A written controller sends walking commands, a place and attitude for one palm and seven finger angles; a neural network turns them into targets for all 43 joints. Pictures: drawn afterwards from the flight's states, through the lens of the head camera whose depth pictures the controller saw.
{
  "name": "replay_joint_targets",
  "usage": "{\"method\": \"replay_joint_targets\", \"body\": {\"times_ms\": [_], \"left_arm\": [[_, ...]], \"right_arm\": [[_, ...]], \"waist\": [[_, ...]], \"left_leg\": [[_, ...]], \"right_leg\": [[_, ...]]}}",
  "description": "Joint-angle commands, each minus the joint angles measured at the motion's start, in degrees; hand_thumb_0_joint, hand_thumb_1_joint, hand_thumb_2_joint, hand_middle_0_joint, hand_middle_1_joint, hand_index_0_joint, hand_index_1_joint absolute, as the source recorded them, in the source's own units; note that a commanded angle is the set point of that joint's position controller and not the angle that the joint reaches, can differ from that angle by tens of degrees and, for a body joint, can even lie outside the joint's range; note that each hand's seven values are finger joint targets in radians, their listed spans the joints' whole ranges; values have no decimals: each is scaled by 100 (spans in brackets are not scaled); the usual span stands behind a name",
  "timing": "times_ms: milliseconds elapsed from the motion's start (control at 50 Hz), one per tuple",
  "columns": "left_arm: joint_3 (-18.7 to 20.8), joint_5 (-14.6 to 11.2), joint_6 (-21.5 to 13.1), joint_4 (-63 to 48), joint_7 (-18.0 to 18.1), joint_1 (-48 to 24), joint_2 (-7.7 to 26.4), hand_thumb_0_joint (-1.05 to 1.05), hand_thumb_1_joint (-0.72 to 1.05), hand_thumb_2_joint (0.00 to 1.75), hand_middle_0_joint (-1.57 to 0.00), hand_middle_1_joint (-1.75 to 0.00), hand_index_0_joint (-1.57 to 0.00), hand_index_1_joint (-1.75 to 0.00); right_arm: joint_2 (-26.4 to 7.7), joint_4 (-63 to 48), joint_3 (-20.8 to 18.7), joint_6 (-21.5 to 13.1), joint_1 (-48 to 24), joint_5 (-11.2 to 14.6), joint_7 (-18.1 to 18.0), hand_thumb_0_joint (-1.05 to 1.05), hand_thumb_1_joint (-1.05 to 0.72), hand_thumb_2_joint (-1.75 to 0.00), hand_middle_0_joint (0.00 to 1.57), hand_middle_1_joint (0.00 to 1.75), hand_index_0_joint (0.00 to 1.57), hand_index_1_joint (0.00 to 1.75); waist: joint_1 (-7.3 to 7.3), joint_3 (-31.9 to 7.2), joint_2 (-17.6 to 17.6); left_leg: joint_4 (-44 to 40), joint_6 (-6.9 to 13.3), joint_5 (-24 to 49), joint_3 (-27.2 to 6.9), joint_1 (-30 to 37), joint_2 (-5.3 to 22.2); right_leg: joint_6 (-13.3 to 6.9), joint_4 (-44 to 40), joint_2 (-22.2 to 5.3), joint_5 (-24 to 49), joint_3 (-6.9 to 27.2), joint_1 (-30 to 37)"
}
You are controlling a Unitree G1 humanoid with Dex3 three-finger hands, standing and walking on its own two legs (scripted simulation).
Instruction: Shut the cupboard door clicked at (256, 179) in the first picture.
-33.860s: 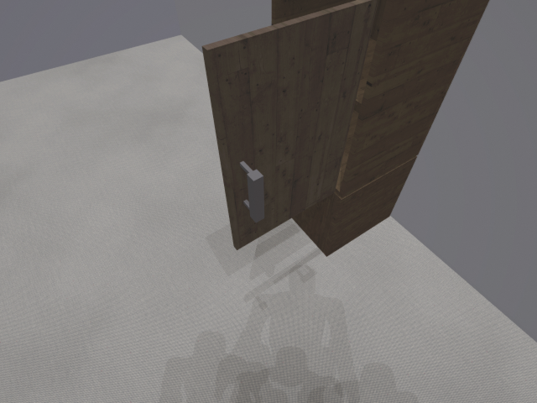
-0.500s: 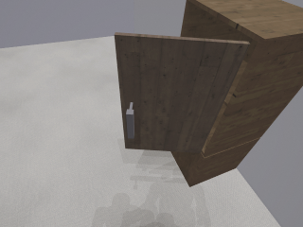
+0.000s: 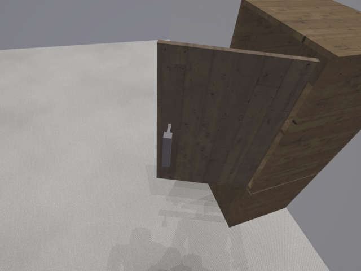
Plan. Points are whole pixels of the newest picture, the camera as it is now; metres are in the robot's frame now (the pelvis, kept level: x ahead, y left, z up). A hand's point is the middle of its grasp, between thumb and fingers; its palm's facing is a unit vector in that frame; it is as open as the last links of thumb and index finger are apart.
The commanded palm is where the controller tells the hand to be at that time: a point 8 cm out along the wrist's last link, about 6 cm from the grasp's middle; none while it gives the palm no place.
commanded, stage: look again from close up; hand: left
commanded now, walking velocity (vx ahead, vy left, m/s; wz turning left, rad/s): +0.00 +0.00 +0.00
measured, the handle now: (167, 145) +0.52 +0.08 -0.09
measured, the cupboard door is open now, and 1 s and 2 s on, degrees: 66 66 66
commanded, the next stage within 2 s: shuffle to correct the standing spot in 0.48 s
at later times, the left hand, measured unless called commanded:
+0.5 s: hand out of the picture +0.04 +0.16 -0.18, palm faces +0.00 -0.99 -0.16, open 7.3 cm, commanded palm none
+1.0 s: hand out of the picture +0.09 +0.11 -0.17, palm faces -0.04 -0.99 -0.15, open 7.4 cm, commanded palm none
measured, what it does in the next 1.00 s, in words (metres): lifts its right foot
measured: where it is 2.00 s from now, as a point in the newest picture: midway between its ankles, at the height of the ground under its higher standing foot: outside the picture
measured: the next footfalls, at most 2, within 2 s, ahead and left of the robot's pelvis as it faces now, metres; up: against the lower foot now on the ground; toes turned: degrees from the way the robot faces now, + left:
right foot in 1.08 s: +0.14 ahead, -0.24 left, +0.00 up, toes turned +0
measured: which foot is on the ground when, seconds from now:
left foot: down 0.00-1.00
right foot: down 0.00-0.74, up 0.76-1.00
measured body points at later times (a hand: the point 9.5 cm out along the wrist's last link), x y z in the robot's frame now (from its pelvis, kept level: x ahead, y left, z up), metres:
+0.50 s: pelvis +0.03 -0.01 +0.00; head +0.04 +0.02 +0.45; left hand +0.04 +0.21 -0.17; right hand +0.04 -0.24 -0.14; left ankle +0.04 +0.02 -0.74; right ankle +0.03 -0.17 -0.74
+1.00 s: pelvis +0.06 -0.07 +0.01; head +0.09 -0.05 +0.46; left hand +0.09 +0.16 -0.16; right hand +0.04 -0.30 -0.14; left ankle +0.04 +0.02 -0.74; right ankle +0.07 -0.21 -0.71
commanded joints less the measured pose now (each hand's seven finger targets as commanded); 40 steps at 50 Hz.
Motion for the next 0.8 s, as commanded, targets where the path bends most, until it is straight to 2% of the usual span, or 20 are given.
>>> {"method": "replay_joint_targets", "body": {"times_ms": [0,100,180,240,300,340,400,440,560,600,620,660,700,740,780], "left_arm": [[71,24,-67,-117,66,356,465,0,90,90,-20,-30,-20,-30],[61,4,-84,-93,71,254,467,0,90,90,-20,-30,-20,-30],[55,-16,-102,-78,82,181,492,0,90,90,-20,-30,-20,-30],[55,-23,-110,-76,88,91,520,0,90,90,-20,-30,-20,-30],[49,-35,-84,-51,87,31,520,0,90,90,-20,-30,-20,-30],[50,-29,-86,-67,93,1,533,0,90,90,-20,-30,-20,-30],[46,-40,-75,-60,89,-30,518,0,90,90,-20,-30,-20,-30],[46,-34,-81,-68,90,-59,537,0,90,90,-20,-30,-20,-30],[46,-53,-87,-68,98,-92,533,0,90,90,-20,-30,-20,-30],[36,-68,-78,-29,86,-112,468,0,90,90,-20,-30,-20,-30],[44,-62,-72,-34,82,-116,472,0,90,90,-20,-30,-20,-30],[59,-54,-28,-48,64,-167,432,0,90,90,-20,-30,-20,-30],[85,-31,14,-69,34,-179,416,0,90,90,-20,-30,-20,-30],[130,2,56,-154,1,-258,426,0,90,90,-20,-30,-20,-30],[189,26,110,-243,-31,-326,447,0,90,90,-20,-30,-20,-30]], "right_arm": [[-812,-220,-182,-107,158,-11,-48,0,-90,-90,20,30,20,30],[-771,-137,-154,-153,245,-8,-66,0,-90,-90,20,30,20,30],[-739,-71,-136,-193,291,4,-79,0,-90,-90,20,30,20,30],[-701,-19,-116,-207,303,5,-83,0,-90,-90,20,30,20,30],[-725,42,-112,-206,338,4,-93,0,-90,-90,20,30,20,30],[-712,51,-107,-204,346,6,-91,0,-90,-90,20,30,20,30],[-710,92,-105,-203,361,1,-94,0,-90,-90,20,30,20,30],[-700,93,-103,-203,338,7,-89,0,-90,-90,20,30,20,30],[-675,133,-94,-225,355,9,-103,0,-90,-90,20,30,20,30],[-655,191,-85,-230,405,-5,-123,0,-90,-90,20,30,20,30],[-653,196,-95,-223,440,-3,-135,0,-90,-90,20,30,20,30],[-719,214,-132,-201,447,-18,-166,0,-90,-90,20,30,20,30],[-799,209,-179,-160,461,-32,-201,0,-90,-90,20,30,20,30],[-841,196,-223,-132,556,-54,-246,0,-90,-90,20,30,20,30],[-890,182,-251,-113,668,-87,-284,0,-90,-90,20,30,20,30]], "waist": [[-59,526,303],[-79,382,282],[-75,238,222],[-69,280,153],[-84,345,301],[-79,373,180],[-85,362,253],[-76,382,170],[-86,191,256],[-130,175,216],[-129,164,133],[-173,296,325],[-198,454,471],[-251,554,525],[-300,532,493]], "left_leg": [[-1365,-498,-1955,-1741,-367,1435],[-1293,-591,-1301,-1673,-63,1414],[-1128,-613,-605,-1510,176,1382],[-993,-574,-141,-1400,167,1334],[-1090,-645,-237,-1406,214,1354],[-1014,-598,-106,-1372,140,1333],[-1071,-626,-216,-1378,196,1328],[-1009,-576,-152,-1310,152,1312],[-864,-590,433,-1211,425,1289],[-854,-584,411,-1254,574,1382],[-819,-532,394,-1322,609,1449],[-945,-495,117,-1528,688,1627],[-1024,-346,-101,-1753,754,1853],[-1009,-69,202,-1994,919,2128],[-999,290,454,-2179,1007,2448]], "right_leg": [[-201,-137,-171,-326,171,-197],[-206,-182,-219,-66,203,-137],[-191,-263,-298,153,219,-25],[-189,-346,-339,309,237,108],[-159,-320,-321,189,194,71],[-159,-355,-335,286,205,168],[-149,-340,-329,238,194,160],[-152,-378,-346,312,215,213],[-146,-369,-361,439,211,273],[-116,-318,-284,306,143,203],[-110,-282,-255,218,90,173],[-88,-102,-160,-122,-25,-111],[-70,124,-73,-440,-127,-457],[-72,595,-12,-824,-181,-884],[-86,1411,-57,-1407,-173,-1284]]}}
